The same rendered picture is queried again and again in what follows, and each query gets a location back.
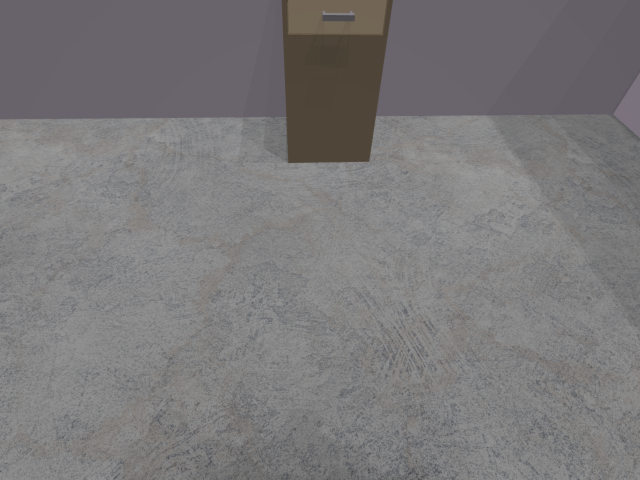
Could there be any drawer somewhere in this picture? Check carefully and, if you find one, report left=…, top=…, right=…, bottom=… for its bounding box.
left=288, top=0, right=387, bottom=34

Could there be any cabinet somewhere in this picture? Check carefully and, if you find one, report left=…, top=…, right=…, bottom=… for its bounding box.
left=282, top=0, right=393, bottom=163

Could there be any handle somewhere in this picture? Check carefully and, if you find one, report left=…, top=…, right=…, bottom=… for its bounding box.
left=322, top=11, right=355, bottom=21

